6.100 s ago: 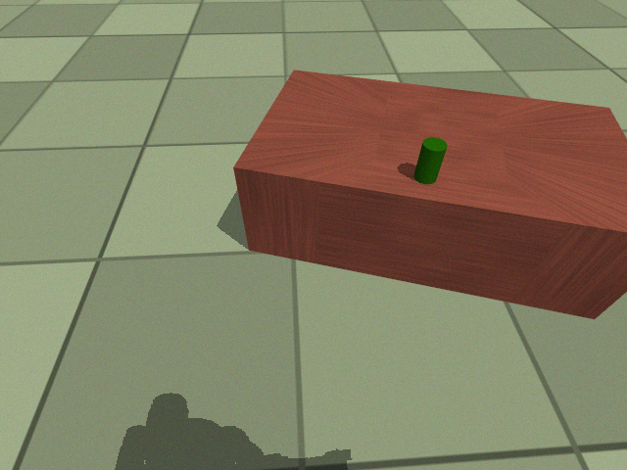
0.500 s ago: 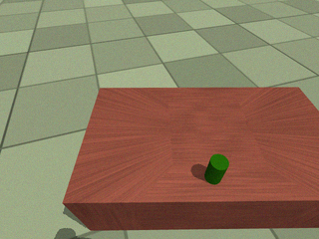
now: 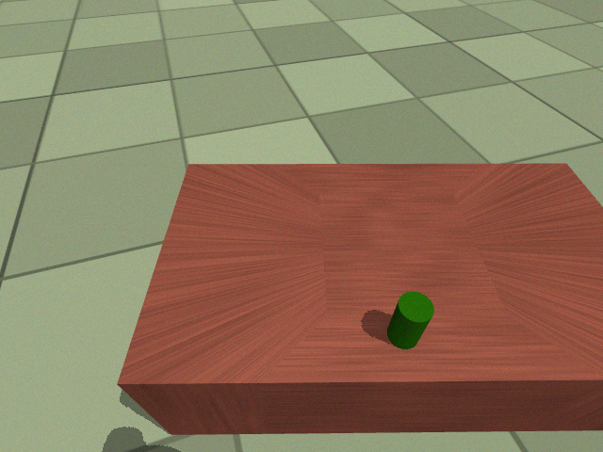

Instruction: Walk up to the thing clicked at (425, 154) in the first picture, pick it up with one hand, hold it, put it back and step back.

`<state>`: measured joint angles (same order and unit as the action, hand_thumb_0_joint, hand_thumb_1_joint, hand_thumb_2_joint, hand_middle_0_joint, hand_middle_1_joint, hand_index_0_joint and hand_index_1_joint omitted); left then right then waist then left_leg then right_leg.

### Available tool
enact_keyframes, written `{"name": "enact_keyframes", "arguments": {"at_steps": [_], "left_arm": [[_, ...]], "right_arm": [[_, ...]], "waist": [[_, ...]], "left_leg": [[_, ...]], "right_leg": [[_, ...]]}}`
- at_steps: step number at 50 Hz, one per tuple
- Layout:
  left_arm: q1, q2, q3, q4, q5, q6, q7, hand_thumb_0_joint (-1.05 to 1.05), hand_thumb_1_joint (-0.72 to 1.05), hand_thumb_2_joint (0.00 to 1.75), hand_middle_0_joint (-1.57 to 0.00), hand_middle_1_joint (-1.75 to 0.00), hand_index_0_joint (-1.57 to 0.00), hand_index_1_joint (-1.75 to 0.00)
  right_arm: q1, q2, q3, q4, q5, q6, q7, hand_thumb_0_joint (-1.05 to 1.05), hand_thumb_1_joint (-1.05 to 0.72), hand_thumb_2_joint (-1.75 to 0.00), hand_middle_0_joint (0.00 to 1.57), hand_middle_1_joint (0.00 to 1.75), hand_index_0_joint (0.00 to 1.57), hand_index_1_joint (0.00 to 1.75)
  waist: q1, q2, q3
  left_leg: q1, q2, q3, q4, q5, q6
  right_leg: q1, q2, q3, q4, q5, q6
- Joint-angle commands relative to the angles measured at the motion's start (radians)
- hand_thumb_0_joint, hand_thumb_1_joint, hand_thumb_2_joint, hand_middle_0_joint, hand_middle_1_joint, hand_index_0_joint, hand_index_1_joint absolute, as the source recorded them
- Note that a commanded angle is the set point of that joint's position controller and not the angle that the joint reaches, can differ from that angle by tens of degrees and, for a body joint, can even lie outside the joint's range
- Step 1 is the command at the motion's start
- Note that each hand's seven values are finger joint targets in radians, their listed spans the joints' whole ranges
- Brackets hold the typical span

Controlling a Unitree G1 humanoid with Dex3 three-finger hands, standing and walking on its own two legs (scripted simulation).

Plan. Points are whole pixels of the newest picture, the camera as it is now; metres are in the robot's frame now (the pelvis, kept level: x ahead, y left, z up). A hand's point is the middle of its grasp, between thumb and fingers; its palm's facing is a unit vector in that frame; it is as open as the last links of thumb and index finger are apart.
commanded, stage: stand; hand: right
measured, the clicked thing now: (408, 321) +0.45 -0.23 -0.27
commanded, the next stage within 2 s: go down in 0.84 s
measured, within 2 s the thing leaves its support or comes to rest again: neither
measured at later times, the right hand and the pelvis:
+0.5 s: hand out of the picture +0.08 -0.25 -0.16, palm faces -0.04 +0.94 -0.34, open 7.4 cm; pelvis +0.00 +0.00 +0.00, yaw +0 degrees
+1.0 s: hand out of the picture +0.09 -0.24 -0.16, palm faces -0.01 +0.94 -0.34, open 7.6 cm; pelvis +0.00 +0.01 +0.00, yaw +0 degrees
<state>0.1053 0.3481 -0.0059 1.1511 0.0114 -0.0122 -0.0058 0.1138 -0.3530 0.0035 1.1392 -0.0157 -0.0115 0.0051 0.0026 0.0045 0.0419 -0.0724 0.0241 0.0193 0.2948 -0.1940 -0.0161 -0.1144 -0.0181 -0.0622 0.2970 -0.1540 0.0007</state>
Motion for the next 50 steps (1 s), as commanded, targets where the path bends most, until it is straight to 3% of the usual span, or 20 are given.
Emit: {"name": "enact_keyframes", "arguments": {"at_steps": [1, 8, 24, 33, 46, 47, 48, 49, 50], "left_arm": [[-0.039, 0.218, 0.045, -0.063, -0.002, -0.026, 0.017, 0.00, 0.90, 0.90, -0.20, -0.30, -0.20, -0.30], [-0.033, 0.211, 0.044, -0.057, -0.002, -0.020, 0.016, 0.00, 0.90, 0.90, -0.20, -0.30, -0.20, -0.30], [-0.034, 0.211, 0.044, -0.065, -0.001, -0.025, 0.016, 0.00, 0.90, 0.90, -0.20, -0.30, -0.20, -0.30], [-0.033, 0.212, 0.045, -0.065, -0.002, -0.020, 0.016, 0.00, 0.90, 0.90, -0.20, -0.30, -0.20, -0.30], [-0.028, 0.214, 0.045, -0.068, 0.001, -0.020, 0.015, 0.00, 0.90, 0.90, -0.20, -0.30, -0.20, -0.30], [-0.030, 0.216, 0.046, -0.070, 0.000, -0.019, 0.017, 0.00, 0.82, 0.82, -0.12, -0.22, -0.12, -0.22], [-0.381, 0.056, 0.039, -0.421, -0.088, -0.131, 0.025, 0.00, 0.74, 0.74, -0.04, -0.14, -0.04, -0.14], [-0.344, 0.114, 0.042, -0.461, -0.088, -0.153, 0.037, 0.00, 0.66, 0.66, -0.02, -0.06, -0.01, -0.06], [-0.259, 0.173, 0.082, -0.362, -0.089, -0.139, 0.044, 0.00, 0.58, 0.58, -0.01, -0.03, -0.01, -0.04]], "right_arm": [[-0.033, -0.205, -0.034, -0.062, 0.004, -0.019, -0.013, 0.00, -0.90, -0.90, 0.20, 0.30, 0.20, 0.30], [-0.040, -0.211, -0.035, -0.062, 0.004, -0.017, -0.015, 0.00, -0.90, -0.90, 0.20, 0.30, 0.20, 0.30], [-0.033, -0.211, -0.037, -0.066, 0.005, -0.018, -0.014, 0.00, -0.90, -0.90, 0.20, 0.30, 0.20, 0.30], [-0.032, -0.205, -0.036, -0.068, 0.003, -0.017, -0.015, 0.00, -0.90, -0.90, 0.20, 0.30, 0.20, 0.30], [-0.035, -0.209, -0.036, -0.069, 0.004, -0.021, -0.016, 0.00, -0.90, -0.90, 0.20, 0.30, 0.20, 0.30], [-0.032, -0.212, -0.037, -0.071, 0.004, -0.021, -0.016, 0.00, -0.82, -0.82, 0.12, 0.22, 0.12, 0.22], [-0.382, -0.020, -0.003, -0.421, 0.078, -0.091, -0.025, 0.00, -0.74, -0.74, 0.04, 0.14, 0.04, 0.14], [-0.339, -0.106, -0.032, -0.490, 0.070, -0.094, -0.030, 0.00, -0.66, -0.66, 0.02, 0.07, 0.03, 0.07], [-0.177, -0.131, -0.047, -0.286, 0.066, -0.050, -0.036, 0.00, -0.58, -0.58, 0.02, 0.06, 0.03, 0.06]], "waist": [[-0.004, -0.003, -0.085], [0.002, 0.009, -0.061], [-0.002, 0.003, -0.080], [-0.001, 0.004, -0.059], [0.000, -0.001, -0.078], [0.000, 0.004, -0.084], [0.007, -0.102, -0.067], [-0.018, -0.078, -0.116], [-0.032, -0.028, -0.071]], "left_leg": [[-0.020, 0.120, -0.088, -0.039, 0.178, 0.028], [-0.039, 0.122, -0.094, -0.053, 0.127, 0.029], [-0.022, 0.123, -0.089, -0.036, 0.185, 0.034], [-0.037, 0.118, -0.092, -0.055, 0.146, 0.030], [-0.014, 0.123, -0.092, -0.046, 0.185, 0.032], [-0.010, 0.125, -0.091, -0.042, 0.199, 0.034], [-0.156, -0.010, -0.001, 0.073, 0.150, 0.016], [-0.114, -0.019, 0.005, 0.081, 0.104, 0.017], [-0.138, -0.027, 0.016, 0.079, 0.050, 0.017]], "right_leg": [[0.056, -0.136, 0.112, -0.030, 0.185, -0.015], [0.050, -0.131, 0.109, -0.034, 0.119, -0.016], [0.068, -0.140, 0.114, -0.034, 0.192, -0.018], [0.054, -0.132, 0.105, -0.035, 0.131, -0.016], [0.058, -0.138, 0.109, -0.020, 0.169, -0.019], [0.063, -0.137, 0.106, -0.017, 0.174, -0.020], [-0.082, 0.010, 0.007, 0.083, 0.113, -0.013], [-0.059, 0.002, 0.019, 0.087, 0.076, -0.010], [-0.096, 0.005, 0.022, 0.091, 0.036, -0.018]]}}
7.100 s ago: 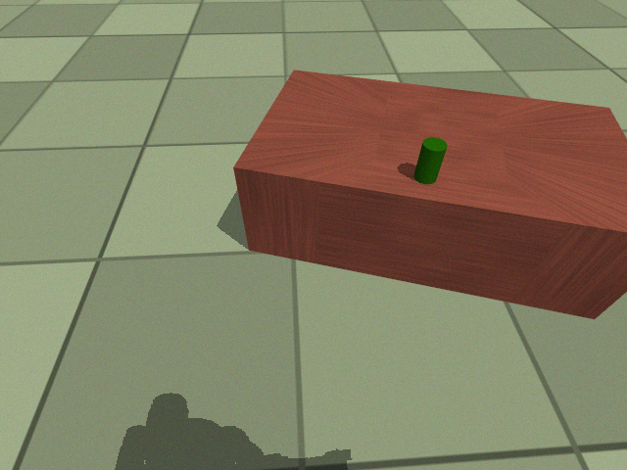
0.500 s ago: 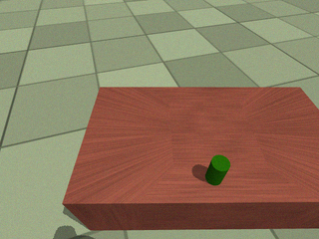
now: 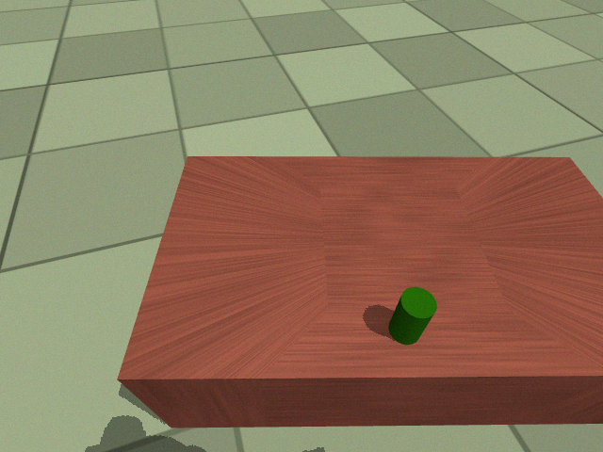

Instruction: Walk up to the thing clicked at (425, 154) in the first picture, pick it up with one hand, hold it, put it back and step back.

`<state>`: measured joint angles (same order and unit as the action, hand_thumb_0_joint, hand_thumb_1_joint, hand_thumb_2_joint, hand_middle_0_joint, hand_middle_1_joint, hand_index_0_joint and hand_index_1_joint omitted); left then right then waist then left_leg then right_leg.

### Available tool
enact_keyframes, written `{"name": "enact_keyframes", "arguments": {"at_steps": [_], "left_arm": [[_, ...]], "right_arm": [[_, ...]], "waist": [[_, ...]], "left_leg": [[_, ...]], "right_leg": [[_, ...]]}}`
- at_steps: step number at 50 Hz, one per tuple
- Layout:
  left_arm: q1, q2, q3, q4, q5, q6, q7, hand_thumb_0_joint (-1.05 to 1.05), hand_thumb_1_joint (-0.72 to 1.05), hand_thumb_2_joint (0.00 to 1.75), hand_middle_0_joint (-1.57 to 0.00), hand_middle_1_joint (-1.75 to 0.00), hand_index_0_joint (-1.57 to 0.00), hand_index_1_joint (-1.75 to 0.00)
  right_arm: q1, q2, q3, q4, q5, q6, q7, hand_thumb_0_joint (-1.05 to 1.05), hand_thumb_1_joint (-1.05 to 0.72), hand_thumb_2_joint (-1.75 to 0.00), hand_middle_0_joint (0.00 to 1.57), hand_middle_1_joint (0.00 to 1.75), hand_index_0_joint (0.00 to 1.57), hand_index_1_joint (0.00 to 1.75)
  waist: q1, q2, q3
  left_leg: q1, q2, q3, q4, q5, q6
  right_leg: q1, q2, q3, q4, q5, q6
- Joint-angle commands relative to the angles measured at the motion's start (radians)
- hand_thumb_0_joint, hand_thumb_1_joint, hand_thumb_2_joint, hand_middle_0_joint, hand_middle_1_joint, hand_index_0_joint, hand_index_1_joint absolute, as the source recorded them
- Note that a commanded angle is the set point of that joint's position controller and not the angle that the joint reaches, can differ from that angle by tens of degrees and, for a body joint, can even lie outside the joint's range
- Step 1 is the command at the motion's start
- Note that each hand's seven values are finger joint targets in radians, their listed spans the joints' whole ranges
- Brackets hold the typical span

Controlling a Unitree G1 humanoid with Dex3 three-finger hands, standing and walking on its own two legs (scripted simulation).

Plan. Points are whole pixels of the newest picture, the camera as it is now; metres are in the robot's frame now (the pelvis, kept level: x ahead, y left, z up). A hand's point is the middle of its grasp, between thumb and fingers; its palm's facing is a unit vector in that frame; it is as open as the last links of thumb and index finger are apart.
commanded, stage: go down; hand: right
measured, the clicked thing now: (411, 316) +0.45 -0.23 -0.27
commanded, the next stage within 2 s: none
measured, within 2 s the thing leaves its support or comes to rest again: neither
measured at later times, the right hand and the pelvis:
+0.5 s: hand out of the picture +0.13 -0.27 -0.15, palm faces +0.03 +0.94 -0.35, open 16.5 cm; pelvis -0.01 +0.00 -0.03, yaw -1 degrees
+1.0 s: hand out of the picture +0.16 -0.28 -0.13, palm faces +0.08 +0.94 -0.33, open 17.6 cm; pelvis +0.01 -0.01 -0.04, yaw -2 degrees
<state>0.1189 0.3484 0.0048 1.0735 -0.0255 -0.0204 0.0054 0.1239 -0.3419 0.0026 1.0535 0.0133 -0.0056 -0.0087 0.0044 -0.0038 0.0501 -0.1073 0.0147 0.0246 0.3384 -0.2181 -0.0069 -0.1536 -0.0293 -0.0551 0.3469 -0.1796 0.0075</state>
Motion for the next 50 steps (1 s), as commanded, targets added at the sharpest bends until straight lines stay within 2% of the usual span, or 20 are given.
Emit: {"name": "enact_keyframes", "arguments": {"at_steps": [1, 2, 3, 4, 6, 7, 9, 11, 12, 14, 17, 18, 20, 28, 32, 36, 37, 43, 45, 50], "left_arm": [[-0.203, 0.214, 0.113, -0.238, -0.052, -0.118, 0.033, 0.00, 0.50, 0.50, -0.01, -0.04, -0.01, -0.04], [-0.139, 0.189, 0.119, -0.271, -0.053, -0.105, 0.038, 0.00, 0.42, 0.42, -0.02, -0.04, -0.02, -0.04], [-0.141, 0.233, 0.150, -0.377, -0.055, -0.108, 0.055, 0.00, 0.36, 0.34, -0.02, -0.04, -0.02, -0.04], [-0.155, 0.214, 0.139, -0.388, -0.054, -0.106, 0.065, 0.00, 0.35, 0.26, -0.02, -0.04, -0.02, -0.04], [0.013, 0.122, 0.126, -0.234, -0.020, -0.076, 0.056, 0.00, 0.26, 0.21, -0.02, -0.04, -0.03, -0.03], [0.025, 0.134, 0.153, -0.242, -0.004, -0.075, 0.048, 0.00, 0.20, 0.20, -0.02, -0.04, -0.03, -0.03], [0.018, 0.184, 0.185, -0.444, -0.001, -0.085, 0.038, 0.00, 0.04, 0.15, -0.04, -0.05, -0.05, -0.04], [0.132, 0.131, 0.158, -0.349, -0.010, -0.059, 0.026, 0.00, -0.05, 0.12, -0.04, -0.05, -0.05, -0.04], [0.114, 0.106, 0.140, -0.337, -0.014, -0.054, 0.021, 0.00, -0.11, 0.10, -0.04, -0.05, -0.06, -0.04], [-0.002, 0.142, 0.158, -0.481, -0.019, -0.066, 0.018, 0.00, -0.21, 0.09, -0.05, -0.05, -0.06, -0.05], [0.006, 0.100, 0.136, -0.471, -0.019, -0.065, 0.018, 0.00, -0.38, 0.06, -0.06, -0.05, -0.06, -0.05], [-0.060, 0.113, 0.145, -0.524, -0.017, -0.081, 0.023, 0.00, -0.43, 0.06, -0.06, -0.05, -0.06, -0.05], [-0.057, 0.125, 0.160, -0.570, -0.008, -0.104, 0.034, 0.00, -0.52, 0.05, -0.07, -0.06, -0.06, -0.06], [0.084, 0.122, 0.163, -0.612, 0.011, -0.140, 0.083, 0.00, -0.55, 0.06, -0.06, -0.05, -0.05, -0.06], [0.121, 0.092, 0.141, -0.611, 0.010, -0.128, 0.101, 0.00, -0.54, 0.06, -0.05, -0.05, -0.05, -0.06], [0.096, 0.114, 0.148, -0.671, 0.008, -0.126, 0.110, 0.00, -0.54, 0.05, -0.05, -0.05, -0.05, -0.05], [0.132, 0.084, 0.125, -0.636, 0.008, -0.123, 0.106, 0.00, -0.53, 0.05, -0.05, -0.05, -0.05, -0.05], [0.169, 0.077, 0.127, -0.707, 0.004, -0.121, 0.098, 0.00, -0.54, 0.04, -0.06, -0.05, -0.06, -0.05], [0.154, 0.111, 0.152, -0.767, 0.003, -0.124, 0.105, 0.00, -0.54, 0.04, -0.06, -0.05, -0.06, -0.05], [0.204, 0.074, 0.135, -0.772, 0.001, -0.121, 0.111, 0.00, -0.55, 0.05, -0.06, -0.05, -0.06, -0.06]], "right_arm": [[-0.163, -0.179, -0.080, -0.159, 0.034, -0.031, -0.020, 0.00, -0.50, -0.50, 0.01, 0.07, 0.02, 0.07], [-0.153, -0.188, -0.110, -0.134, 0.032, -0.006, -0.022, 0.00, -0.42, -0.42, 0.02, 0.07, 0.03, 0.07], [-0.176, -0.234, -0.135, -0.169, 0.023, 0.007, -0.029, 0.00, -0.34, -0.34, 0.02, 0.07, 0.03, 0.07], [-0.212, -0.245, -0.129, -0.191, 0.013, 0.023, -0.028, 0.00, -0.26, -0.26, 0.03, 0.06, 0.03, 0.06], [-0.205, -0.234, -0.144, -0.138, -0.019, 0.076, -0.006, 0.00, -0.20, -0.21, 0.05, 0.05, 0.05, 0.05], [-0.121, -0.225, -0.168, -0.121, -0.032, 0.103, 0.006, 0.00, -0.12, -0.19, 0.05, 0.05, 0.05, 0.05], [-0.086, -0.214, -0.171, -0.254, -0.034, 0.151, 0.029, 0.00, 0.01, -0.15, 0.04, 0.05, 0.04, 0.05], [-0.050, -0.216, -0.158, -0.332, -0.040, 0.213, 0.057, 0.00, 0.07, -0.13, 0.05, 0.05, 0.05, 0.05], [-0.047, -0.213, -0.153, -0.349, -0.038, 0.241, 0.066, 0.00, 0.13, -0.12, 0.05, 0.05, 0.05, 0.05], [-0.111, -0.221, -0.155, -0.447, -0.031, 0.272, 0.068, 0.00, 0.25, -0.12, 0.03, 0.06, 0.04, 0.06], [-0.096, -0.210, -0.149, -0.496, -0.033, 0.287, 0.074, 0.00, 0.40, -0.09, 0.02, 0.06, 0.04, 0.06], [-0.123, -0.203, -0.149, -0.521, -0.033, 0.280, 0.074, 0.00, 0.47, -0.09, 0.01, 0.07, 0.03, 0.07], [-0.108, -0.214, -0.171, -0.566, -0.033, 0.266, 0.072, 0.00, 0.57, -0.08, 0.00, 0.07, 0.02, 0.07], [0.006, -0.250, -0.236, -0.660, -0.031, 0.254, 0.052, 0.00, 0.59, -0.06, 0.01, 0.06, 0.03, 0.06], [0.064, -0.244, -0.233, -0.691, -0.025, 0.290, 0.061, 0.00, 0.60, -0.04, 0.01, 0.06, 0.03, 0.06], [0.067, -0.237, -0.224, -0.722, -0.020, 0.328, 0.082, 0.00, 0.61, -0.04, 0.01, 0.06, 0.03, 0.06], [0.069, -0.226, -0.217, -0.742, -0.018, 0.333, 0.089, 0.00, 0.61, -0.05, 0.01, 0.06, 0.03, 0.06], [0.103, -0.247, -0.242, -0.822, -0.018, 0.356, 0.102, 0.00, 0.61, -0.06, 0.01, 0.07, 0.02, 0.07], [0.111, -0.247, -0.247, -0.835, -0.015, 0.364, 0.104, 0.00, 0.60, -0.05, 0.01, 0.06, 0.03, 0.06], [0.132, -0.253, -0.266, -0.888, -0.013, 0.366, 0.104, 0.00, 0.57, -0.06, 0.02, 0.06, 0.03, 0.06]], "waist": [[-0.005, -0.001, -0.036], [0.006, 0.042, -0.123], [0.023, 0.064, -0.268], [0.009, 0.056, -0.314], [-0.007, 0.011, -0.224], [-0.009, 0.016, -0.251], [0.016, 0.033, -0.397], [0.009, -0.068, -0.271], [-0.001, -0.082, -0.223], [0.012, -0.034, -0.243], [0.005, -0.034, -0.155], [0.009, -0.024, -0.178], [0.004, -0.011, -0.248], [-0.001, -0.022, -0.364], [-0.005, -0.026, -0.302], [0.007, -0.043, -0.254], [0.003, -0.062, -0.241], [0.005, -0.037, -0.321], [0.014, -0.007, -0.336], [0.008, -0.021, -0.313]], "left_leg": [[-0.161, -0.011, 0.016, 0.053, 0.048, 0.000], [-0.154, -0.012, 0.020, 0.077, 0.094, -0.004], [-0.105, -0.009, 0.021, 0.093, 0.157, -0.005], [-0.103, -0.006, 0.017, 0.113, 0.189, -0.003], [-0.188, -0.011, 0.014, 0.151, 0.182, 0.011], [-0.196, -0.016, 0.019, 0.174, 0.195, 0.013], [-0.140, -0.021, 0.023, 0.177, 0.239, 0.007], [-0.212, -0.025, 0.030, 0.160, 0.188, 0.017], [-0.239, -0.026, 0.032, 0.160, 0.147, 0.020], [-0.251, -0.027, 0.034, 0.163, 0.082, 0.014], [-0.314, -0.023, 0.032, 0.163, -0.035, 0.018], [-0.318, -0.020, 0.029, 0.180, -0.037, 0.017], [-0.307, -0.018, 0.024, 0.210, 0.002, 0.017], [-0.292, -0.012, 0.023, 0.294, 0.126, 0.007], [-0.317, -0.011, 0.024, 0.295, 0.113, 0.006], [-0.355, -0.019, 0.035, 0.306, 0.061, 0.013], [-0.365, -0.020, 0.037, 0.314, 0.061, 0.014], [-0.346, -0.012, 0.034, 0.354, 0.177, 0.002], [-0.347, -0.013, 0.035, 0.364, 0.195, -0.002], [-0.379, -0.011, 0.031, 0.374, 0.155, 0.000]], "right_leg": [[-0.077, 0.022, 0.011, 0.067, 0.038, -0.024], [-0.075, 0.022, 0.017, 0.099, 0.081, -0.028], [-0.026, 0.019, 0.024, 0.114, 0.137, -0.025], [-0.023, 0.020, 0.024, 0.136, 0.171, -0.021], [-0.108, 0.024, 0.025, 0.173, 0.173, -0.022], [-0.117, 0.023, 0.024, 0.190, 0.188, -0.024], [-0.044, 0.028, 0.018, 0.195, 0.212, -0.026], [-0.084, 0.031, 0.010, 0.176, 0.163, -0.021], [-0.118, 0.031, 0.011, 0.179, 0.126, -0.023], [-0.158, 0.025, 0.019, 0.187, 0.056, -0.026], [-0.223, 0.024, 0.027, 0.183, -0.062, -0.032], [-0.223, 0.023, 0.034, 0.202, -0.062, -0.030], [-0.202, 0.018, 0.044, 0.235, -0.012, -0.031], [-0.170, 0.019, 0.049, 0.320, 0.128, -0.026], [-0.218, 0.026, 0.041, 0.328, 0.100, -0.026], [-0.249, 0.017, 0.050, 0.327, 0.064, -0.020], [-0.260, 0.015, 0.050, 0.331, 0.072, -0.016], [-0.230, 0.018, 0.051, 0.396, 0.204, -0.020], [-0.228, 0.015, 0.056, 0.409, 0.220, -0.024], [-0.256, 0.019, 0.054, 0.422, 0.166, -0.023]]}}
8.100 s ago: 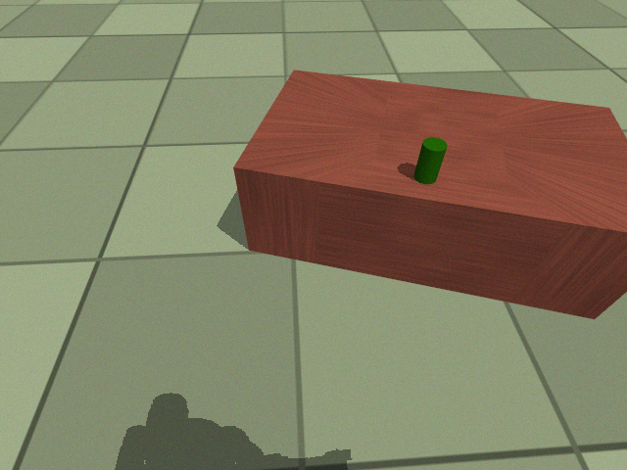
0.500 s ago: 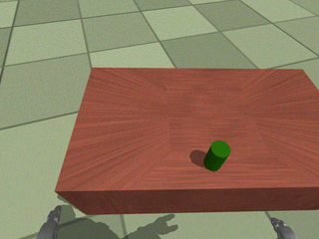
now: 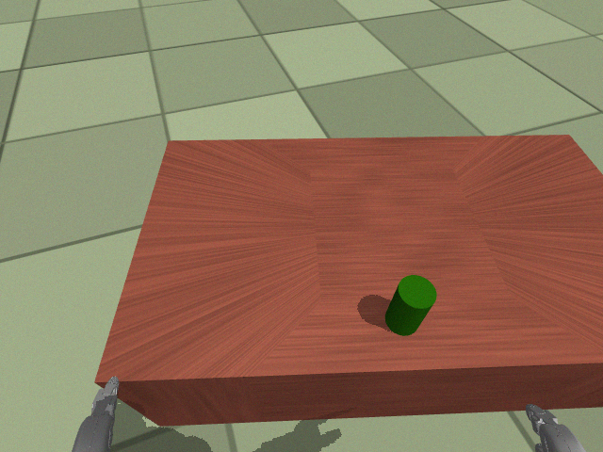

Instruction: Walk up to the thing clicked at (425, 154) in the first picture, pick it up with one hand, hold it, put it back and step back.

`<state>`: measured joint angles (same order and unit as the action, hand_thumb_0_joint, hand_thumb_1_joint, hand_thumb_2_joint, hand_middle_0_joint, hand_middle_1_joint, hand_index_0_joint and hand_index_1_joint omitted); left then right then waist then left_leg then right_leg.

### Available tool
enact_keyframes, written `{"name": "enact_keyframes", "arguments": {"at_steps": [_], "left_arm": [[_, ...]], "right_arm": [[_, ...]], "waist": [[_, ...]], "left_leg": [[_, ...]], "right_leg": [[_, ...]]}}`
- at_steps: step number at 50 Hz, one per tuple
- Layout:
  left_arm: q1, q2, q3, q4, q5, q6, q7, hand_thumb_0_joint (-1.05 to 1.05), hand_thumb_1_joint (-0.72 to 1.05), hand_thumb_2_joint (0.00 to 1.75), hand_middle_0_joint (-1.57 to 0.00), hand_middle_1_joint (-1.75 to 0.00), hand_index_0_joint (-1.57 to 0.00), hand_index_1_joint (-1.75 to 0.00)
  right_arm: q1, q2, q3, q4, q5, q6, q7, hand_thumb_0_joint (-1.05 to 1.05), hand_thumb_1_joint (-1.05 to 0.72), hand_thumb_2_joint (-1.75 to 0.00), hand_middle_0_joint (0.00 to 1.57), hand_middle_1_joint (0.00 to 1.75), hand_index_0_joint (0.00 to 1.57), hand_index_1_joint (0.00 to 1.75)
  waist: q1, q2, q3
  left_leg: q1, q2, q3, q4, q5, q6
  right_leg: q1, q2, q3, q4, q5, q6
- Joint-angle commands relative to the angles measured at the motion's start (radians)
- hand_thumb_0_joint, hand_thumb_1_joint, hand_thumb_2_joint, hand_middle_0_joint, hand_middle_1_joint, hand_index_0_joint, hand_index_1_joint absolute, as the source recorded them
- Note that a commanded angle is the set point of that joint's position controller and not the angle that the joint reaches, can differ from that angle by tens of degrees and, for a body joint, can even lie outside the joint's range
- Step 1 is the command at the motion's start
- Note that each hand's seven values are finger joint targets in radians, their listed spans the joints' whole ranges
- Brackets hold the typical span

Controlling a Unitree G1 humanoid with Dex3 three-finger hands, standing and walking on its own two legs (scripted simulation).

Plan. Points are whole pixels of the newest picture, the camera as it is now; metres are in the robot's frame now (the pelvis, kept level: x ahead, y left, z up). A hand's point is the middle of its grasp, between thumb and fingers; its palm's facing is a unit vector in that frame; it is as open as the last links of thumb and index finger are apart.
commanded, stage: go down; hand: right
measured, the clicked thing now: (408, 306) +0.44 -0.21 -0.22
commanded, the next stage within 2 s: approach in 1.94 s
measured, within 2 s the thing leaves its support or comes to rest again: neither
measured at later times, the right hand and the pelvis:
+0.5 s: hand out of the picture +0.13 -0.28 -0.07, palm faces +0.08 +0.94 -0.33, open 17.4 cm; pelvis -0.02 +0.00 -0.01, yaw +0 degrees
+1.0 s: hand (576, 347) +0.27 -0.35 +0.01, palm faces +0.18 +0.97 -0.18, open 17.3 cm; pelvis -0.03 +0.00 +0.00, yaw +1 degrees
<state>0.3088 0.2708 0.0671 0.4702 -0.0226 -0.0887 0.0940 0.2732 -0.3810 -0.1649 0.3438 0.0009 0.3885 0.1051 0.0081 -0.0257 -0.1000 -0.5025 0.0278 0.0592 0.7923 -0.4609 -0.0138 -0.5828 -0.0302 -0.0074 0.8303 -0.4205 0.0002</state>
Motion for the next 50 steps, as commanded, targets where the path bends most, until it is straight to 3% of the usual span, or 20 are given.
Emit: {"name": "enact_keyframes", "arguments": {"at_steps": [1, 2, 6, 10, 12, 13, 18, 19, 21, 22, 26, 30, 31, 32, 34, 38, 40, 43, 47, 50], "left_arm": [[0.035, 0.143, 0.069, -0.170, -0.002, -0.053, 0.021, 0.00, -0.54, 0.05, -0.06, -0.05, -0.05, -0.05], [0.002, 0.164, 0.078, -0.210, -0.002, -0.055, 0.024, 0.00, -0.54, 0.05, -0.06, -0.05, -0.06, -0.05], [0.018, 0.138, 0.053, -0.212, -0.002, -0.049, 0.028, 0.00, -0.54, 0.05, -0.06, -0.05, -0.06, -0.05], [0.060, 0.124, 0.048, -0.211, -0.002, -0.046, 0.029, 0.00, -0.54, 0.05, -0.06, -0.05, -0.06, -0.05], [0.018, 0.161, 0.067, -0.296, -0.004, -0.055, 0.033, 0.00, -0.54, 0.05, -0.06, -0.05, -0.06, -0.06], [0.044, 0.150, 0.056, -0.271, -0.003, -0.052, 0.033, 0.00, -0.54, 0.05, -0.06, -0.05, -0.06, -0.05], [0.076, 0.123, 0.043, -0.269, -0.006, -0.054, 0.039, 0.00, -0.54, 0.05, -0.06, -0.06, -0.06, -0.06], [0.066, 0.146, 0.061, -0.321, -0.006, -0.060, 0.043, 0.00, -0.54, 0.05, -0.06, -0.06, -0.06, -0.06], [0.088, 0.142, 0.056, -0.319, -0.006, -0.063, 0.046, 0.00, -0.54, 0.05, -0.06, -0.06, -0.06, -0.06], [0.075, 0.135, 0.042, -0.319, -0.006, -0.065, 0.048, 0.00, -0.54, 0.05, -0.06, -0.06, -0.06, -0.06], [0.041, 0.149, 0.042, -0.380, -0.008, -0.081, 0.061, 0.00, -0.54, 0.05, -0.06, -0.06, -0.06, -0.06], [0.061, 0.157, 0.062, -0.279, -0.002, -0.102, 0.080, 0.00, -0.55, 0.05, -0.06, -0.05, -0.05, -0.05], [0.063, 0.146, 0.047, -0.257, -0.003, -0.108, 0.083, 0.00, -0.55, 0.05, -0.06, -0.05, -0.05, -0.05], [0.069, 0.134, 0.036, -0.237, 0.000, -0.115, 0.082, 0.00, -0.54, 0.05, -0.05, -0.05, -0.05, -0.05], [0.068, 0.153, 0.049, -0.204, 0.001, -0.129, 0.085, 0.00, -0.54, 0.05, -0.05, -0.05, -0.05, -0.05], [0.031, 0.120, -0.021, -0.200, 0.002, -0.151, 0.079, 0.00, -0.53, 0.04, -0.05, -0.05, -0.06, -0.05], [0.015, 0.172, 0.017, -0.226, 0.000, -0.161, 0.086, 0.00, -0.54, 0.04, -0.05, -0.05, -0.06, -0.05], [0.011, 0.162, -0.004, -0.158, 0.003, -0.163, 0.084, 0.00, -0.54, 0.04, -0.05, -0.05, -0.06, -0.05], [-0.044, 0.203, 0.027, -0.192, 0.006, -0.169, 0.084, 0.00, -0.55, 0.05, -0.05, -0.05, -0.05, -0.05], [-0.057, 0.182, -0.004, -0.186, 0.012, -0.168, 0.079, 0.00, -0.55, 0.05, -0.05, -0.05, -0.05, -0.05]], "right_arm": [[-0.018, -0.223, -0.106, -0.205, -0.002, -0.026, -0.010, 0.00, 0.59, -0.05, 0.02, 0.06, 0.03, 0.06], [0.004, -0.231, -0.119, -0.196, -0.001, -0.021, -0.011, 0.00, 0.58, -0.06, 0.02, 0.06, 0.03, 0.06], [0.020, -0.223, -0.116, -0.224, 0.002, -0.007, -0.006, 0.00, 0.55, -0.05, 0.02, 0.06, 0.03, 0.06], [0.029, -0.227, -0.123, -0.272, 0.007, 0.003, 0.003, 0.00, 0.55, -0.06, 0.02, 0.06, 0.03, 0.06], [0.047, -0.225, -0.129, -0.266, 0.011, 0.013, 0.005, 0.00, 0.55, -0.05, 0.02, 0.06, 0.04, 0.06], [0.041, -0.224, -0.124, -0.278, 0.011, 0.014, 0.008, 0.00, 0.56, -0.05, 0.02, 0.06, 0.03, 0.06], [0.030, -0.223, -0.134, -0.302, 0.017, 0.010, 0.013, 0.00, 0.55, -0.05, 0.02, 0.06, 0.04, 0.06], [0.031, -0.230, -0.142, -0.311, 0.019, 0.010, 0.016, 0.00, 0.53, -0.05, 0.03, 0.06, 0.04, 0.06], [0.033, -0.237, -0.151, -0.322, 0.022, 0.008, 0.021, 0.00, 0.52, -0.05, 0.03, 0.05, 0.04, 0.05], [0.019, -0.251, -0.155, -0.331, 0.019, 0.006, 0.020, 0.00, 0.55, -0.05, 0.02, 0.06, 0.04, 0.06], [-0.120, -0.313, -0.204, -0.360, 0.025, -0.028, 0.011, 0.00, 0.53, -0.05, 0.03, 0.06, 0.04, 0.06], [-0.253, -0.385, -0.276, -0.323, 0.051, -0.084, 0.023, 0.00, 0.53, -0.04, 0.04, 0.05, 0.04, 0.05], [-0.274, -0.416, -0.300, -0.288, 0.061, -0.097, 0.034, 0.00, 0.52, -0.04, 0.04, 0.05, 0.05, 0.05], [-0.313, -0.403, -0.298, -0.250, 0.069, -0.109, 0.047, 0.00, 0.54, -0.04, 0.04, 0.05, 0.04, 0.05], [-0.378, -0.429, -0.319, -0.158, 0.088, -0.127, 0.080, 0.00, 0.55, -0.03, 0.03, 0.05, 0.04, 0.05], [-0.520, -0.458, -0.328, 0.026, 0.102, -0.161, 0.169, 0.00, 0.50, -0.03, 0.04, 0.05, 0.05, 0.05], [-0.530, -0.497, -0.343, 0.101, 0.109, -0.172, 0.214, 0.00, 0.51, -0.04, 0.04, 0.05, 0.04, 0.05], [-0.569, -0.542, -0.365, 0.211, 0.115, -0.203, 0.268, 0.00, 0.50, -0.04, 0.05, 0.05, 0.05, 0.05], [-0.627, -0.634, -0.418, 0.282, 0.111, -0.273, 0.293, 0.00, 0.49, -0.04, 0.05, 0.05, 0.05, 0.05], [-0.651, -0.648, -0.430, 0.375, 0.112, -0.333, 0.302, 0.00, 0.52, -0.04, 0.04, 0.05, 0.04, 0.05]], "waist": [[-0.001, -0.019, -0.185], [-0.008, -0.011, -0.187], [-0.014, -0.042, -0.143], [-0.010, -0.055, -0.148], [-0.005, -0.011, -0.170], [-0.001, -0.024, -0.161], [-0.005, -0.050, -0.119], [0.009, -0.032, -0.137], [0.010, -0.028, -0.135], [-0.002, -0.032, -0.127], [0.011, -0.052, -0.127], [0.021, -0.094, -0.108], [0.019, -0.096, -0.095], [0.023, -0.111, -0.090], [0.037, -0.115, -0.086], [0.037, -0.086, -0.144], [0.028, -0.068, -0.213], [0.006, -0.075, -0.203], [-0.005, -0.062, -0.229], [-0.008, -0.045, -0.181]], "left_leg": [[0.020, -0.024, -0.004, -0.073, 0.404, 0.007], [0.026, -0.024, -0.002, -0.071, 0.400, 0.008], [0.000, -0.026, 0.000, -0.069, 0.345, 0.014], [-0.007, -0.024, 0.000, -0.065, 0.338, 0.015], [-0.002, -0.028, 0.003, -0.057, 0.352, 0.012], [-0.015, -0.031, 0.004, -0.054, 0.333, 0.014], [-0.044, -0.031, 0.004, -0.058, 0.234, 0.021], [-0.048, -0.033, 0.004, -0.059, 0.232, 0.020], [-0.049, -0.031, 0.006, -0.059, 0.225, 0.019], [-0.047, -0.030, 0.007, -0.060, 0.218, 0.019], [-0.055, -0.030, 0.003, -0.061, 0.161, 0.020], [-0.067, -0.018, -0.016, -0.080, 0.121, 0.020], [-0.073, -0.016, -0.023, -0.089, 0.111, 0.018], [-0.088, -0.018, -0.020, -0.079, 0.109, 0.021], [-0.092, -0.020, -0.020, -0.082, 0.114, 0.021], [-0.082, -0.025, -0.012, -0.078, 0.142, 0.021], [-0.042, -0.027, -0.006, -0.074, 0.200, 0.021], [-0.036, -0.028, -0.003, -0.071, 0.249, 0.025], [0.006, -0.035, -0.003, -0.083, 0.264, 0.031], [0.006, -0.041, -0.006, -0.091, 0.257, 0.033]], "right_leg": [[0.180, 0.021, 0.008, -0.057, 0.425, -0.016], [0.173, 0.020, 0.010, -0.055, 0.429, -0.014], [0.136, 0.020, 0.011, -0.063, 0.380, -0.007], [0.127, 0.023, 0.010, -0.056, 0.355, -0.009], [0.132, 0.018, 0.016, -0.046, 0.385, -0.010], [0.128, 0.017, 0.019, -0.049, 0.376, -0.008], [0.101, 0.017, 0.020, -0.068, 0.259, -0.007], [0.104, 0.017, 0.021, -0.068, 0.252, -0.010], [0.096, 0.018, 0.021, -0.066, 0.240, -0.010], [0.086, 0.019, 0.022, -0.067, 0.236, -0.007], [0.091, 0.012, 0.035, -0.084, 0.169, -0.005], [0.086, 0.017, 0.035, -0.089, 0.103, -0.009], [0.077, 0.020, 0.032, -0.083, 0.092, -0.011], [0.071, 0.017, 0.035, -0.089, 0.089, -0.010], [0.061, 0.017, 0.035, -0.084, 0.081, -0.012], [0.081, 0.012, 0.042, -0.082, 0.116, -0.013], [0.129, 0.010, 0.045, -0.084, 0.187, -0.012], [0.130, 0.009, 0.046, -0.083, 0.263, -0.010], [0.142, 0.005, 0.044, -0.103, 0.289, -0.011], [0.113, 0.002, 0.039, -0.111, 0.281, -0.014]]}}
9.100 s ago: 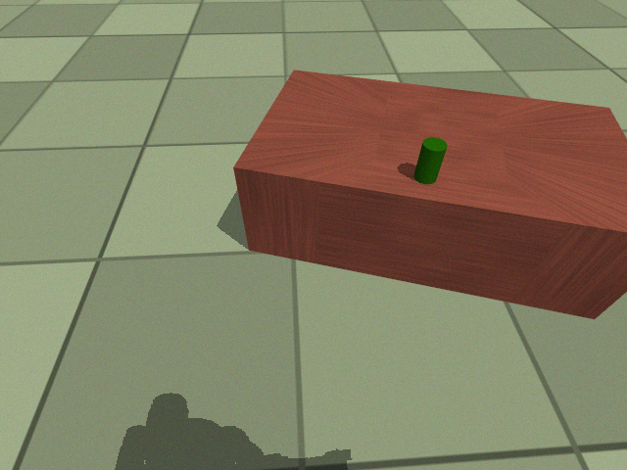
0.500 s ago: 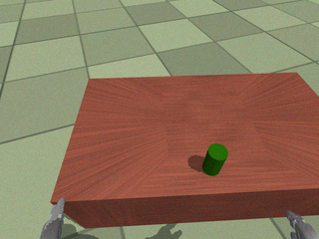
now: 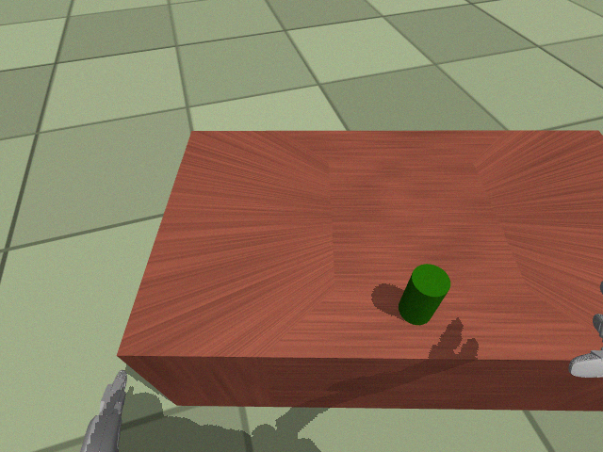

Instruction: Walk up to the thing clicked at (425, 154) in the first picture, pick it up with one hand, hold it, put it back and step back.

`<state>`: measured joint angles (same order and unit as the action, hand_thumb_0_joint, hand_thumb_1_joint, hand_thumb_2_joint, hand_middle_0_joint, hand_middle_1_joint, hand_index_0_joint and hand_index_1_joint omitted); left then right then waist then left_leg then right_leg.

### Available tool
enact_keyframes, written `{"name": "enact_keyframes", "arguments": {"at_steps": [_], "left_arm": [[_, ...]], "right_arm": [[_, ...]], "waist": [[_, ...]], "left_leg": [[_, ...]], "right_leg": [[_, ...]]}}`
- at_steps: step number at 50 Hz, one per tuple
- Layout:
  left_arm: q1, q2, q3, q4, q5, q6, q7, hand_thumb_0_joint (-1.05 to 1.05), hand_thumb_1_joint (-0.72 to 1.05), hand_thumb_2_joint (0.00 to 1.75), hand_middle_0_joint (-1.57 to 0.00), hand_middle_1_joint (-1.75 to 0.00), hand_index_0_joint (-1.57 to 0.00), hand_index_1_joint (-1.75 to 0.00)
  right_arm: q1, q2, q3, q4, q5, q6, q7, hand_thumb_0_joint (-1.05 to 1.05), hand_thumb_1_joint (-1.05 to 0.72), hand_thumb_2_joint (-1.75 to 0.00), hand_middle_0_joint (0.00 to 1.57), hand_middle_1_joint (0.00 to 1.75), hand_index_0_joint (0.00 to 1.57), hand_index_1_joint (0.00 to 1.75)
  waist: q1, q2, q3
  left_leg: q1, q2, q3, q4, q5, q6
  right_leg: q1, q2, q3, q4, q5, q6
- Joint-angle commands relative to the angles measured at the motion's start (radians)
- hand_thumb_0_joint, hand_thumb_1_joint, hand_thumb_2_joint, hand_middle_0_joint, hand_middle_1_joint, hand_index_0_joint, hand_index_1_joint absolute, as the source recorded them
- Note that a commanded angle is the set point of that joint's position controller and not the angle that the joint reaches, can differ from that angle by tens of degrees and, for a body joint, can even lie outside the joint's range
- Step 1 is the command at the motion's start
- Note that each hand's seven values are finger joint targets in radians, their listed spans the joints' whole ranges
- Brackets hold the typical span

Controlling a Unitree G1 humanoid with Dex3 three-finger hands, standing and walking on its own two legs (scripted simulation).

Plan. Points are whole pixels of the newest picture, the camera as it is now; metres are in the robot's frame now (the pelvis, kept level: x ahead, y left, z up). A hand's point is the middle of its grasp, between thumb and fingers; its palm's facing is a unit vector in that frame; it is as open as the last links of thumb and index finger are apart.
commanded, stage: go down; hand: right
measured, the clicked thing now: (422, 295) +0.47 -0.22 -0.22
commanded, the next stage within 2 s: approach in 0.94 s
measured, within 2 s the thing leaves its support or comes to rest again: neither
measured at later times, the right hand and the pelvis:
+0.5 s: hand out of the picture +0.34 -0.38 +0.05, palm faces +0.22 +0.97 -0.11, open 17.4 cm; pelvis +0.01 +0.00 +0.00, yaw +0 degrees
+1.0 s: hand out of the picture +0.37 -0.40 +0.06, palm faces +0.23 +0.97 -0.08, open 17.6 cm; pelvis +0.00 -0.01 +0.00, yaw +1 degrees
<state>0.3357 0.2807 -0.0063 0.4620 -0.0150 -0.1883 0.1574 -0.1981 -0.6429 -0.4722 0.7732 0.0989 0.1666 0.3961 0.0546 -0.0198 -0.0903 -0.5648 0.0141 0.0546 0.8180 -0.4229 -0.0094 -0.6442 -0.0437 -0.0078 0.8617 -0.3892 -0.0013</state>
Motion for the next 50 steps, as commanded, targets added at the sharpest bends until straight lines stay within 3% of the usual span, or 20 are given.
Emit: {"name": "enact_keyframes", "arguments": {"at_steps": [1, 3, 6, 7, 9, 12, 14, 16, 19, 20, 23, 25, 28, 30, 37, 40, 41, 43, 46, 50], "left_arm": [[-0.047, 0.136, 0.036, -0.129, 0.009, -0.064, 0.010, 0.00, -0.55, 0.05, -0.05, -0.05, -0.05, -0.05], [-0.049, 0.110, 0.024, -0.098, 0.011, -0.060, 0.007, 0.00, -0.55, 0.05, -0.05, -0.05, -0.05, -0.05], [-0.071, 0.169, 0.060, -0.190, 0.011, -0.066, 0.019, 0.00, -0.55, 0.05, -0.05, -0.05, -0.05, -0.05], [-0.062, 0.190, 0.077, -0.178, 0.012, -0.067, 0.026, 0.00, -0.54, 0.05, -0.05, -0.05, -0.05, -0.05], [0.002, 0.151, 0.055, -0.055, 0.015, -0.053, 0.019, 0.00, -0.54, 0.05, -0.05, -0.05, -0.05, -0.05], [-0.083, 0.225, 0.118, -0.101, 0.020, -0.063, 0.023, 0.00, -0.55, 0.06, -0.05, -0.05, -0.05, -0.05], [-0.043, 0.142, 0.039, -0.021, 0.024, -0.056, 0.009, 0.00, -0.55, 0.05, -0.05, -0.05, -0.05, -0.05], [-0.021, 0.066, -0.017, 0.067, 0.024, -0.049, -0.006, 0.00, -0.55, 0.05, -0.05, -0.05, -0.05, -0.05], [-0.084, 0.134, 0.024, -0.046, 0.025, -0.054, -0.003, 0.00, -0.54, 0.05, -0.05, -0.05, -0.06, -0.05], [-0.061, 0.172, 0.055, -0.056, 0.025, -0.051, 0.003, 0.00, -0.54, 0.05, -0.05, -0.05, -0.06, -0.05], [-0.103, 0.245, 0.110, -0.112, 0.019, -0.047, 0.012, 0.00, -0.54, 0.05, -0.05, -0.06, -0.06, -0.05], [-0.092, 0.219, 0.089, -0.116, 0.017, -0.045, 0.006, 0.00, -0.54, 0.05, -0.05, -0.05, -0.06, -0.05], [-0.077, 0.132, 0.011, -0.101, 0.017, -0.044, -0.008, 0.00, -0.54, 0.05, -0.05, -0.05, -0.05, -0.05], [-0.055, 0.112, 0.003, -0.077, 0.020, -0.041, -0.014, 0.00, -0.54, 0.05, -0.05, -0.05, -0.05, -0.05], [-0.092, 0.222, 0.090, -0.107, 0.025, -0.058, -0.009, 0.00, -0.53, 0.04, -0.05, -0.05, -0.06, -0.05], [-0.105, 0.179, 0.038, -0.121, 0.024, -0.065, -0.009, 0.00, -0.54, 0.05, -0.05, -0.05, -0.05, -0.05], [-0.041, 0.150, 0.030, -0.053, 0.023, -0.058, -0.008, 0.00, -0.54, 0.05, -0.05, -0.05, -0.05, -0.05], [-0.051, 0.136, 0.004, -0.055, 0.026, -0.054, -0.011, 0.00, -0.54, 0.06, -0.05, -0.05, -0.05, -0.05], [-0.070, 0.198, 0.056, -0.105, 0.030, -0.050, -0.002, 0.00, -0.55, 0.06, -0.05, -0.05, -0.05, -0.05], [-0.078, 0.192, 0.052, -0.132, 0.028, -0.049, -0.010, 0.00, -0.54, 0.05, -0.05, -0.05, -0.05, -0.05]], "right_arm": [[-0.192, -0.395, -0.131, -0.043, 0.018, -0.133, 0.017, 0.00, 0.52, -0.04, 0.04, 0.05, 0.04, 0.05], [-0.256, -0.425, -0.143, -0.062, 0.019, -0.178, 0.030, 0.00, 0.56, -0.04, 0.04, 0.05, 0.04, 0.05], [-0.330, -0.465, -0.159, -0.095, 0.027, -0.224, 0.044, 0.00, 0.59, -0.05, 0.03, 0.06, 0.03, 0.06], [-0.336, -0.459, -0.154, -0.061, 0.033, -0.233, 0.052, 0.00, 0.58, -0.05, 0.03, 0.06, 0.03, 0.06], [-0.362, -0.471, -0.156, -0.033, 0.039, -0.256, 0.063, 0.00, 0.56, -0.05, 0.03, 0.05, 0.04, 0.05], [-0.399, -0.497, -0.160, 0.015, 0.041, -0.280, 0.077, 0.00, 0.54, -0.05, 0.04, 0.05, 0.04, 0.05], [-0.400, -0.475, -0.134, 0.051, 0.037, -0.290, 0.092, 0.00, 0.52, -0.05, 0.04, 0.05, 0.04, 0.05], [-0.419, -0.484, -0.136, 0.065, 0.036, -0.308, 0.106, 0.00, 0.52, -0.05, 0.05, 0.05, 0.04, 0.05], [-0.405, -0.520, -0.166, 0.067, 0.046, -0.317, 0.119, 0.00, 0.54, -0.05, 0.04, 0.05, 0.04, 0.05], [-0.400, -0.523, -0.164, 0.104, 0.046, -0.312, 0.120, 0.00, 0.54, -0.05, 0.04, 0.05, 0.04, 0.05], [-0.444, -0.565, -0.196, 0.112, 0.062, -0.318, 0.120, 0.00, 0.51, -0.04, 0.05, 0.05, 0.05, 0.05], [-0.448, -0.557, -0.191, 0.148, 0.058, -0.324, 0.117, 0.00, 0.53, -0.05, 0.04, 0.05, 0.04, 0.05], [-0.452, -0.556, -0.179, 0.187, 0.043, -0.345, 0.118, 0.00, 0.55, -0.04, 0.05, 0.05, 0.05, 0.05], [-0.471, -0.567, -0.179, 0.183, 0.036, -0.356, 0.119, 0.00, 0.58, -0.03, 0.05, 0.05, 0.05, 0.05], [-0.565, -0.604, -0.189, 0.144, 0.060, -0.374, 0.134, 0.00, 0.58, -0.04, 0.04, 0.05, 0.04, 0.05], [-0.587, -0.598, -0.189, 0.141, 0.066, -0.387, 0.141, 0.00, 0.58, -0.04, 0.04, 0.05, 0.04, 0.05], [-0.607, -0.609, -0.190, 0.125, 0.062, -0.389, 0.140, 0.00, 0.57, -0.04, 0.04, 0.05, 0.04, 0.05], [-0.548, -0.602, -0.195, 0.199, 0.061, -0.381, 0.140, 0.00, 0.58, -0.03, 0.05, 0.05, 0.05, 0.05], [-0.546, -0.615, -0.196, 0.215, 0.053, -0.369, 0.137, 0.00, 0.56, -0.04, 0.05, 0.05, 0.05, 0.05], [-0.553, -0.620, -0.200, 0.249, 0.047, -0.369, 0.136, 0.00, 0.58, -0.04, 0.04, 0.05, 0.04, 0.05]], "waist": [[-0.055, -0.064, -0.172], [-0.051, -0.095, -0.206], [-0.009, -0.081, -0.325], [0.000, -0.075, -0.307], [-0.006, -0.138, -0.270], [0.006, -0.143, -0.314], [-0.008, -0.182, -0.235], [-0.013, -0.206, -0.242], [-0.008, -0.155, -0.346], [0.012, -0.120, -0.356], [0.008, -0.100, -0.374], [0.000, -0.093, -0.347], [-0.011, -0.123, -0.267], [-0.009, -0.146, -0.244], [0.031, -0.197, -0.333], [0.018, -0.210, -0.378], [0.019, -0.236, -0.388], [0.009, -0.197, -0.351], [0.016, -0.189, -0.371], [0.012, -0.161, -0.334]], "left_leg": [[0.068, -0.024, -0.008, -0.121, 0.221, 0.028], [0.065, -0.019, -0.024, -0.123, 0.233, 0.026], [0.114, -0.016, -0.039, -0.136, 0.291, 0.020], [0.101, -0.019, -0.034, -0.135, 0.298, 0.018], [0.062, -0.018, -0.035, -0.133, 0.307, 0.022], [0.022, -0.024, -0.025, -0.124, 0.319, 0.026], [-0.010, -0.030, -0.012, -0.124, 0.284, 0.030], [-0.026, -0.032, -0.014, -0.118, 0.290, 0.030], [0.042, -0.034, -0.013, -0.122, 0.347, 0.023], [0.055, -0.033, -0.017, -0.126, 0.368, 0.021], [0.075, -0.035, -0.012, -0.133, 0.370, 0.022], [0.069, -0.035, -0.010, -0.131, 0.363, 0.024], [0.040, -0.036, -0.012, -0.138, 0.299, 0.032], [0.028, -0.033, -0.021, -0.144, 0.261, 0.033], [-0.023, -0.043, -0.008, -0.140, 0.226, 0.036], [-0.024, -0.048, 0.001, -0.133, 0.236, 0.033], [-0.024, -0.046, -0.004, -0.132, 0.260, 0.034], [-0.025, -0.048, 0.001, -0.135, 0.262, 0.035], [-0.010, -0.049, 0.001, -0.136, 0.283, 0.037], [0.004, -0.048, 0.000, -0.134, 0.297, 0.039]], "right_leg": [[0.162, 0.019, 0.032, -0.138, 0.241, -0.016], [0.172, 0.024, 0.022, -0.130, 0.241, -0.020], [0.252, 0.028, 0.014, -0.121, 0.276, -0.026], [0.257, 0.027, 0.017, -0.124, 0.279, -0.027], [0.260, 0.028, 0.018, -0.121, 0.303, -0.025], [0.306, 0.014, 0.033, -0.113, 0.368, -0.020], [0.272, 0.008, 0.038, -0.126, 0.372, -0.014], [0.260, 0.006, 0.040, -0.115, 0.401, -0.015], [0.292, 0.008, 0.040, -0.104, 0.429, -0.018], [0.292, 0.013, 0.037, -0.102, 0.427, -0.023], [0.312, 0.013, 0.044, -0.109, 0.437, -0.023], [0.289, 0.013, 0.044, -0.110, 0.439, -0.023], [0.226, 0.013, 0.039, -0.122, 0.365, -0.022], [0.202, 0.015, 0.032, -0.133, 0.281, -0.024], [0.284, -0.003, 0.058, -0.142, 0.273, -0.006], [0.336, -0.012, 0.072, -0.130, 0.346, 0.002], [0.341, -0.006, 0.063, -0.120, 0.387, -0.001], [0.301, -0.006, 0.067, -0.117, 0.402, -0.002], [0.310, -0.012, 0.071, -0.119, 0.439, 0.004], [0.267, -0.007, 0.063, -0.116, 0.428, 0.000]]}}
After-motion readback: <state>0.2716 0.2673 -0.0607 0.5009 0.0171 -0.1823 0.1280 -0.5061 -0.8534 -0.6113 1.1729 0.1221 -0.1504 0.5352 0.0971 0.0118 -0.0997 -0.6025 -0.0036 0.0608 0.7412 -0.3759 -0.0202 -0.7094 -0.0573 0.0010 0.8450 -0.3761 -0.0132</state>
